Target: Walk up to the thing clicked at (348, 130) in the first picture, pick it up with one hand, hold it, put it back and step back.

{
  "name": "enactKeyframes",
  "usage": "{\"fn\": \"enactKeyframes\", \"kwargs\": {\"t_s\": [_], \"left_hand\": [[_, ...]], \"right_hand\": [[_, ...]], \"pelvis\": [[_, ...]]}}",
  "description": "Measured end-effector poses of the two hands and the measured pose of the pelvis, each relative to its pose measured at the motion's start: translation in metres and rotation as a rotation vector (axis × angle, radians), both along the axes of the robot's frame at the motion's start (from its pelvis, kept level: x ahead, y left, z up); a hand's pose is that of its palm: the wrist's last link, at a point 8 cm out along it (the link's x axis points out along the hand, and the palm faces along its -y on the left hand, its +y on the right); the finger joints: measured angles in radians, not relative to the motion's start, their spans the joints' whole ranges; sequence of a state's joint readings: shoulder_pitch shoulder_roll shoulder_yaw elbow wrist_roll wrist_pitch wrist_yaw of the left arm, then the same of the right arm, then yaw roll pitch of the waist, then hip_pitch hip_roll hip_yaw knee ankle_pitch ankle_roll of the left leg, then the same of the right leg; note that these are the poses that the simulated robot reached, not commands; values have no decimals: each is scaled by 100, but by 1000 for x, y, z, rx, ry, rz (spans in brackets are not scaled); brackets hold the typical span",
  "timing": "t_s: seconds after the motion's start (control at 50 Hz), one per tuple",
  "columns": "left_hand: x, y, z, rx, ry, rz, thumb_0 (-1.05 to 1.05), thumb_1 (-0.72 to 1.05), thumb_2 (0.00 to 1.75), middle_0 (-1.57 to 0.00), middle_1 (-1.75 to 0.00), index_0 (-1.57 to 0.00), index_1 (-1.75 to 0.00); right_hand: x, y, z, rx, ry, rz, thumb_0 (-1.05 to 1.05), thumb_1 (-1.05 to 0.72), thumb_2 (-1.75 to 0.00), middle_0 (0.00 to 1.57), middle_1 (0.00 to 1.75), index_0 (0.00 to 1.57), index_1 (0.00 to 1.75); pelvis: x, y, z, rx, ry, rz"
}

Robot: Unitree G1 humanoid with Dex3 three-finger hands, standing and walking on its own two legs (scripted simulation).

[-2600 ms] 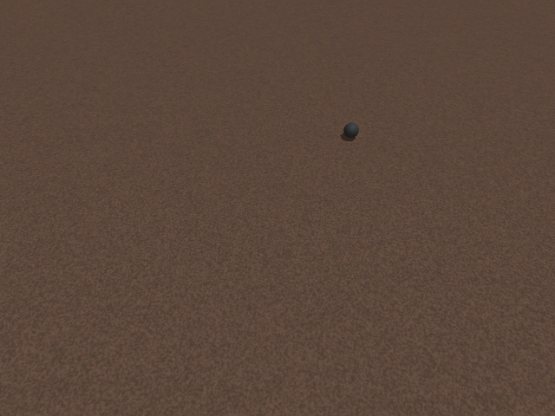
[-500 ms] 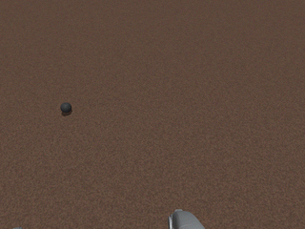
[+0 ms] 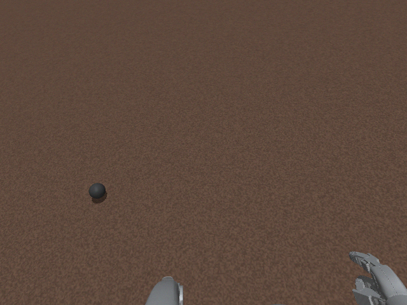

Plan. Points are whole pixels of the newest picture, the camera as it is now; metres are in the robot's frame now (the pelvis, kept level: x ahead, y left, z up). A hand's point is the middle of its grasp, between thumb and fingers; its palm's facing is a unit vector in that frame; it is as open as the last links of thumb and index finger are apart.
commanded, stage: walk up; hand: left
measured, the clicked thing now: (97, 190) +0.79 +0.65 -0.70
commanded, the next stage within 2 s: none
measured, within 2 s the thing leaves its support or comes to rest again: neither
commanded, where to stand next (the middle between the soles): +0.37 +0.76 m, yaw -40 degrees
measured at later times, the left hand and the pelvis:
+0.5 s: hand (9, 248) +0.28 +0.48 -0.10, palm faces -0.21 -0.75 -0.63, open 7.4 cm; pelvis +0.12 +0.19 -0.01, yaw -13 degrees
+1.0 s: hand out of the picture +0.40 +0.67 -0.12, palm faces -0.38 -0.72 -0.58, open 7.4 cm; pelvis +0.20 +0.42 -0.01, yaw -23 degrees
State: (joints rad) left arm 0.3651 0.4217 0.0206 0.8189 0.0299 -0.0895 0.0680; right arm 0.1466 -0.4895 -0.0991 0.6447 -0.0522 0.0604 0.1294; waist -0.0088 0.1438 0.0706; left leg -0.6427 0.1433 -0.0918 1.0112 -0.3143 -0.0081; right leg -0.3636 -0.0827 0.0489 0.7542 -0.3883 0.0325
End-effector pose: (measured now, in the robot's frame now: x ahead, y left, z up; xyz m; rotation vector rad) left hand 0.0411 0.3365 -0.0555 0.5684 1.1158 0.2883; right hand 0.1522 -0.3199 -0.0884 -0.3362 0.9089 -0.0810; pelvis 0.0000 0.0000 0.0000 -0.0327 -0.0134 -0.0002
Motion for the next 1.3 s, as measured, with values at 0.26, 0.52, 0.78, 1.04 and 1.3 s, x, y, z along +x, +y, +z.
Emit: {"fn": "enactKeyframes", "kwargs": {"t_s": [0.26, 0.52, 0.78, 1.04, 1.3], "left_hand": [[136, 137, -20, 26, 80, -105, 1, 90, 90, -21, -30, -20, -30], [243, 183, 6, 69, -78, -239, 0, 90, 90, -21, -30, -21, -30], [314, 327, -7, 114, -60, -352, 0, 89, 90, -22, -30, -21, -30], [372, 370, -21, 7, -15, -440, 0, 90, 90, -21, -30, -20, -30], [391, 498, -2, 74, -46, -480, 0, 89, 90, -22, -30, -21, -30]], "right_hand": [[-40, 114, -3, -50, 155, -267, 1, -91, -90, 20, 30, 20, 30], [-47, 197, -46, 28, 286, -378, 1, -91, -90, 20, 30, 20, 30], [22, 288, -36, -70, 134, -392, 1, -91, -90, 20, 30, 20, 30], [-20, 433, -36, 10, 254, -538, 1, -90, -90, 20, 30, 20, 30], [16, 529, -43, 7, 177, -539, 1, -91, -90, 20, 30, 20, 30]], "pelvis": [[76, 123, 1, 41, 10, -149], [127, 199, -7, -6, -20, -237], [172, 338, -31, 40, 11, -330], [204, 428, -13, 25, 3, -416], [223, 551, -19, 35, -22, -472]]}}
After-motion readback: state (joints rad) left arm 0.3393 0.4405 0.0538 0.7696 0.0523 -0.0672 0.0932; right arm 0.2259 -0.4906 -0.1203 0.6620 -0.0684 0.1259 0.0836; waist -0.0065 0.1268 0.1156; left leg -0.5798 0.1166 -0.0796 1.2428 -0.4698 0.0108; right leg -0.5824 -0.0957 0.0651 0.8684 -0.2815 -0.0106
